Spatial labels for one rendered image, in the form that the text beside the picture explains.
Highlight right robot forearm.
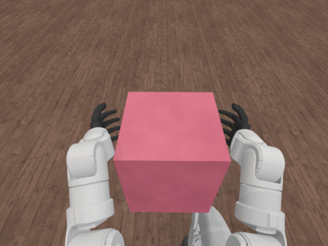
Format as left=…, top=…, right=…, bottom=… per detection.
left=230, top=129, right=287, bottom=246

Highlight left robot forearm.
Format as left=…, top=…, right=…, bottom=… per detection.
left=65, top=127, right=115, bottom=246

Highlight right robot upper arm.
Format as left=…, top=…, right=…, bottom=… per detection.
left=225, top=232, right=282, bottom=246

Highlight robot right thigh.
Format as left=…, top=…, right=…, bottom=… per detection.
left=191, top=206, right=231, bottom=246

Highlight robot right shin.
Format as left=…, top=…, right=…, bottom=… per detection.
left=188, top=227, right=201, bottom=246

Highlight left robot upper arm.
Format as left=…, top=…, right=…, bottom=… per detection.
left=68, top=228, right=125, bottom=246

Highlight right robot hand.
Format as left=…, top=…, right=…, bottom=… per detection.
left=219, top=103, right=251, bottom=147

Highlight left robot hand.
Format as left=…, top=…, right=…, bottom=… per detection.
left=90, top=102, right=120, bottom=142

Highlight carton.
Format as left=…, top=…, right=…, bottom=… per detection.
left=113, top=92, right=231, bottom=213

